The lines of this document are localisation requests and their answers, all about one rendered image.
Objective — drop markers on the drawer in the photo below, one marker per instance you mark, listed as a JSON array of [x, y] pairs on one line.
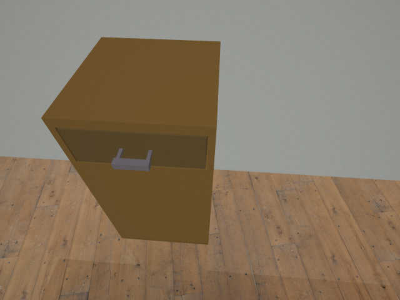
[[168, 150]]

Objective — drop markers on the cabinet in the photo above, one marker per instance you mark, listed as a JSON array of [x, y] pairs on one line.
[[146, 86]]

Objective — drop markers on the handle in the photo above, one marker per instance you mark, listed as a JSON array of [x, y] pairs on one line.
[[132, 164]]

